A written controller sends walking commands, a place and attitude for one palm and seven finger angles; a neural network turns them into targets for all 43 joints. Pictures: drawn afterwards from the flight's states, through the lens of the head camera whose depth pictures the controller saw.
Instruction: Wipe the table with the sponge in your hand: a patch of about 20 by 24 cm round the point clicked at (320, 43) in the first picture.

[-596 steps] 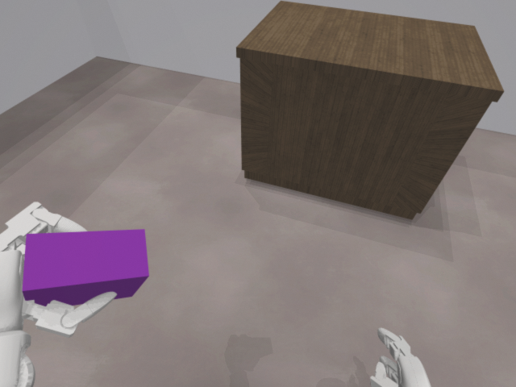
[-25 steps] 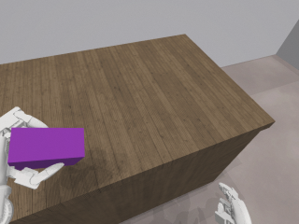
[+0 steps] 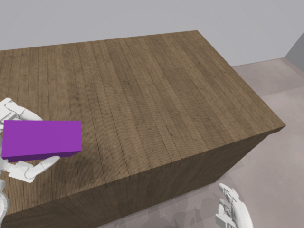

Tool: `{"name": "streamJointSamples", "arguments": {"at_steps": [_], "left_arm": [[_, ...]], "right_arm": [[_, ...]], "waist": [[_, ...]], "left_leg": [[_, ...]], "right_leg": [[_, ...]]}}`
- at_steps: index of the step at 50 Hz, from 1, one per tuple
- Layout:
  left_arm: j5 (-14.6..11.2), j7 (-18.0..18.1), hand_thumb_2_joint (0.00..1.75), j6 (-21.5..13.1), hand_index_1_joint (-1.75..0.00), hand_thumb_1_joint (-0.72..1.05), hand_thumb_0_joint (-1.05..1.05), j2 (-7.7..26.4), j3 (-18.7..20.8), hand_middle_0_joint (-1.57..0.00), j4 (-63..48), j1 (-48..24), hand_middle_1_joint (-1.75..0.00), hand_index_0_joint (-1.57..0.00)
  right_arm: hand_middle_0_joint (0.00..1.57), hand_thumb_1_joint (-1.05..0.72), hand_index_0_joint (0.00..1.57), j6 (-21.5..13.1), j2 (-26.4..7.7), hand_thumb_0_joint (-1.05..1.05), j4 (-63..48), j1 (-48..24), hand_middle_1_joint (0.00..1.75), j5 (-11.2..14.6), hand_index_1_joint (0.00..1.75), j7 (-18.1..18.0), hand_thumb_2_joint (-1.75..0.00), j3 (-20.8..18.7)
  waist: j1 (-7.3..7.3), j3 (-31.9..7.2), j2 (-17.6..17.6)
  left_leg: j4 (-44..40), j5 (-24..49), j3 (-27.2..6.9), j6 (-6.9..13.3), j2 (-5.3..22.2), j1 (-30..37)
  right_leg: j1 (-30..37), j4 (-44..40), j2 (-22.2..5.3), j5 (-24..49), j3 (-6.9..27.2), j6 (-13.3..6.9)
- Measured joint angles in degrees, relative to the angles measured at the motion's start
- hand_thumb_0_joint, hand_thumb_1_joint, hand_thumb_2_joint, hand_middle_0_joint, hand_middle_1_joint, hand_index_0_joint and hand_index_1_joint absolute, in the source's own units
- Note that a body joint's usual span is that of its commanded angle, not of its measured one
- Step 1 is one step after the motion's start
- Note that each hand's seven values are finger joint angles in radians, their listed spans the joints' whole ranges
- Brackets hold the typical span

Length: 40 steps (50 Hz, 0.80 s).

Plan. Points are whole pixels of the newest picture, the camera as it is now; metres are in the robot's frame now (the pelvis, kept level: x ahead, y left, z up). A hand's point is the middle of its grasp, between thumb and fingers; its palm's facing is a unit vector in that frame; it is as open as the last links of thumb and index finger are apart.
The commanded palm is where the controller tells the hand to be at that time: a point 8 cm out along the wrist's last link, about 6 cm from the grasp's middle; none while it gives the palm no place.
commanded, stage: come to a stop and stand still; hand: left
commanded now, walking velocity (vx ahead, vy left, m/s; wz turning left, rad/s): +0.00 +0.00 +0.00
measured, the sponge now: (54, 141) +0.24 +0.23 +0.14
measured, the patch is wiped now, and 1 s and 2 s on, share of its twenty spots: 0.00 0.00 0.00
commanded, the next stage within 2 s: look again from close up in 0.52 s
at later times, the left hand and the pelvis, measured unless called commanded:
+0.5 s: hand (31, 141) +0.22 +0.26 +0.16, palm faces +0.36 -0.85 -0.39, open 10.0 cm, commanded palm +0.17 +0.29 +0.18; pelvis +0.01 +0.01 +0.00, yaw +0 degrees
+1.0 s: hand (40, 141) +0.23 +0.24 +0.16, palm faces +0.36 -0.84 -0.41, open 10.0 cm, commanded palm +0.17 +0.28 +0.18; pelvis +0.01 +0.00 +0.00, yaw +0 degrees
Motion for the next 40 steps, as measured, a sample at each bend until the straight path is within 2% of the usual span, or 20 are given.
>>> {"name": "streamJointSamples", "arguments": {"at_steps": [6,12,16,23,40], "left_arm": [[0.04,0.06,1.02,-0.71,-1.35,-0.49,-0.02,-2.13,-2.0,-0.73,-2.29,1.47,-1.36,-0.75],[-0.06,-1.15,1.02,0.66,-1.35,-0.49,-0.02,-0.7,-3.02,-0.73,-0.73,4.08,-1.36,-0.75],[-0.27,-0.96,1.02,1.37,-1.35,-0.49,-0.02,0.07,-2.02,-0.73,-0.78,4.26,-1.36,-0.75],[-0.09,-0.18,1.02,0.7,-1.35,-0.49,-0.02,-1.07,-2.12,-0.73,-2.83,3.51,-1.36,-0.75],[0.06,-0.14,1.02,1.55,-1.35,-0.49,-0.02,-1.28,-3.0,-0.73,-1.74,4.52,-1.36,-0.75]], "right_arm": [[0.2,-0.9,0.2,-0.02,-0.07,0.01,-0.32,-1.54,0.3,-0.15,0.3,0.78,-0.9,-0.05],[0.2,-0.9,0.2,1.72,0.62,0.01,-1.46,-1.76,0.3,-0.03,0.3,0.29,-0.9,0.21],[0.2,-0.9,0.2,2.14,0.57,0.01,-1.8,-1.16,0.3,0.02,0.3,-0.06,-0.9,0.35],[0.2,-0.9,0.2,1.96,-0.17,0.01,-0.96,-0.18,0.3,-0.09,0.3,-0.02,-0.9,0.09],[0.2,-0.9,0.2,2.53,-0.42,0.01,-0.57,-0.05,0.3,0.2,0.3,-0.33,-0.9,-0.37]], "waist": [[-0.97,-1.56,0.92],[-2.0,-2.11,0.68],[-1.64,-1.35,0.36],[-0.75,-0.5,0.94],[-1.75,-1.15,1.7]], "left_leg": [[-0.71,-0.34,0.8,0.45,-0.28,0.71],[-1.5,-0.2,1.03,0.66,-0.74,1.3],[-1.58,-0.01,0.85,0.71,-0.84,1.3],[-1.71,0.34,0.53,0.81,-1.08,1.13],[-2.21,0.5,0.19,0.21,-0.6,1.52]], "right_leg": [[0.7,-1.2,-0.3,0.26,0.84,0.68],[1.0,-1.4,-0.75,0.11,1.05,0.98],[1.07,-1.45,-0.82,0.22,0.86,0.99],[1.0,-1.51,-1.03,0.42,0.51,1.07],[1.51,-2.22,-0.5,0.58,0.23,0.45]]}}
